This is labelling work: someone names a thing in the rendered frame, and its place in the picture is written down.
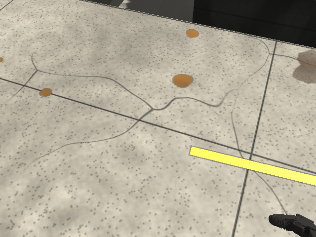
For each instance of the robot right hand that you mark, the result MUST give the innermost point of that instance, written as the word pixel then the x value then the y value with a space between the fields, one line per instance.
pixel 299 224

